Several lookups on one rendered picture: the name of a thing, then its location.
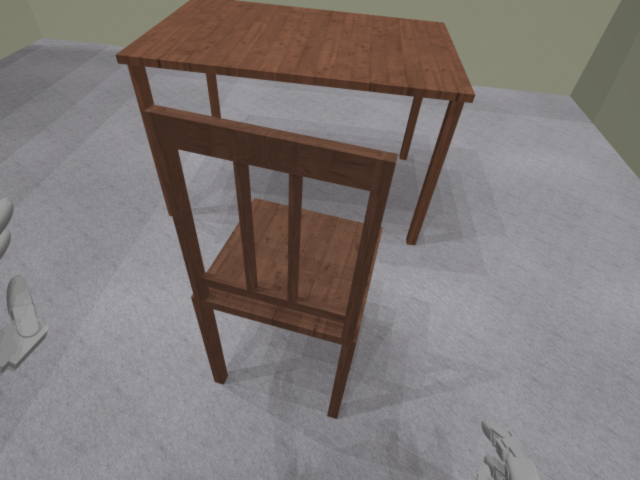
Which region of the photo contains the table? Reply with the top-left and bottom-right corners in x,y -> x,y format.
116,0 -> 475,245

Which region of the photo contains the right robot hand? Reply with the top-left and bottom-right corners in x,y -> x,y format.
476,419 -> 541,480

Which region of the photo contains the chair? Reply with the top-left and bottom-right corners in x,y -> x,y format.
144,105 -> 398,419

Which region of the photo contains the left robot hand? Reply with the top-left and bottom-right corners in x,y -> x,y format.
0,198 -> 48,376

